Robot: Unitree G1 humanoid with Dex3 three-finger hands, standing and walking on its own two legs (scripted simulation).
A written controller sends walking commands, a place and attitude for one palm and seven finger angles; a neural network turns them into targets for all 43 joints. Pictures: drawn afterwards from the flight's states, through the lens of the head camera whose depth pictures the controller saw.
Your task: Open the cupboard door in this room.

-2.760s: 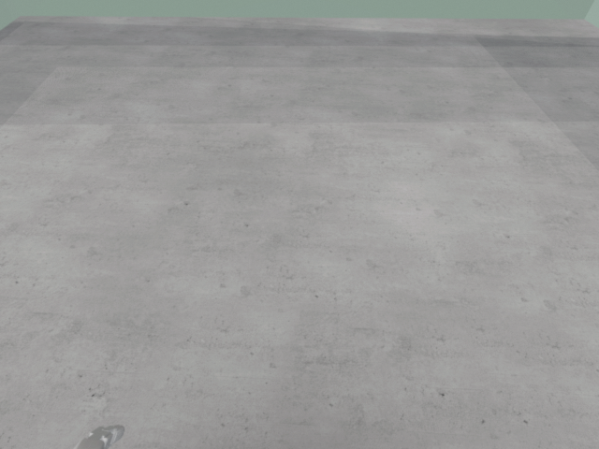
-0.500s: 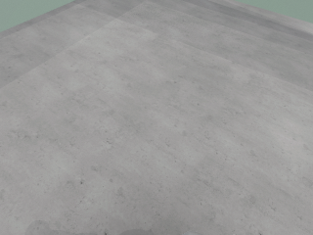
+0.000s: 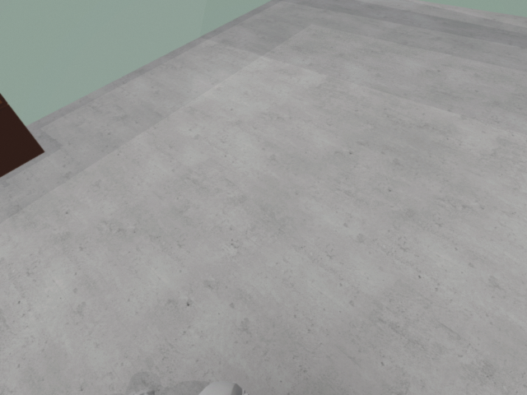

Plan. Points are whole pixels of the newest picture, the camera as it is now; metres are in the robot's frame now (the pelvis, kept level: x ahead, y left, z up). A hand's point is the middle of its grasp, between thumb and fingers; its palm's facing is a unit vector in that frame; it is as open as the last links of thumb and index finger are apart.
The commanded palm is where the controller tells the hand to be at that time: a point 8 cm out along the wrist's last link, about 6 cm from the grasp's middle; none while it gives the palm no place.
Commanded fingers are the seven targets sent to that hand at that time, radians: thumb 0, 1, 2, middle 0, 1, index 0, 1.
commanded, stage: turn or walk to find it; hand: left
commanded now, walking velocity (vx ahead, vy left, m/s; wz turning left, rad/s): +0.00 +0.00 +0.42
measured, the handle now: out of the picture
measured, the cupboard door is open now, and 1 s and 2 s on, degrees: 0 0 0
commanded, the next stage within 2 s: stand and wait in 0.86 s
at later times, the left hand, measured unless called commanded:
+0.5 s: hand out of the picture -0.05 +0.27 -0.18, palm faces +0.28 -0.93 -0.22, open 7.3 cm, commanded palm none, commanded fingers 0.00 0.90 0.90 -0.20 -0.30 -0.20 -0.30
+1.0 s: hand out of the picture -0.04 +0.22 -0.14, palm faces +0.41 -0.87 -0.28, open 7.3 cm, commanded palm none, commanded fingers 0.00 0.90 0.90 -0.20 -0.30 -0.20 -0.30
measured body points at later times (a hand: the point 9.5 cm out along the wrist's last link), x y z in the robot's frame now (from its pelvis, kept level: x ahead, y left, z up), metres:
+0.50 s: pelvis -0.03 +0.06 +0.00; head -0.02 +0.09 +0.45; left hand -0.06 +0.32 -0.16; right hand +0.11 -0.16 -0.13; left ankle -0.05 +0.14 -0.74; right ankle -0.02 -0.10 -0.66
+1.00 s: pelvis -0.05 +0.00 +0.00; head -0.02 -0.02 +0.45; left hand -0.06 +0.26 -0.12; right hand +0.07 -0.22 -0.17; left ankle -0.10 +0.13 -0.67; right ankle -0.01 -0.09 -0.74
